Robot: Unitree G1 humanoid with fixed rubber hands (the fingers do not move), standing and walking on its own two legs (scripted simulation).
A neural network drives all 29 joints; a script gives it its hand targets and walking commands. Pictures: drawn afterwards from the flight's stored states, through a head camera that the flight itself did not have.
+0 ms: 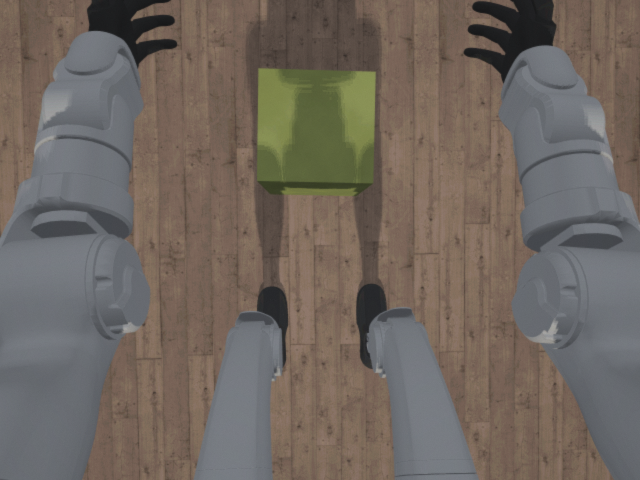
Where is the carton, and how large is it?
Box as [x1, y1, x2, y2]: [257, 68, 375, 195]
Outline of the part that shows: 258,68 257,180 270,193 276,194 356,195 372,183 373,173 375,72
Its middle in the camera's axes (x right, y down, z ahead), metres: -0.01 -0.21 +0.82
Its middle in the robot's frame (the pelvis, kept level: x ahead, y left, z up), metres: +0.56 +0.00 -0.53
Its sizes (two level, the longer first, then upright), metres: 0.210 0.200 0.250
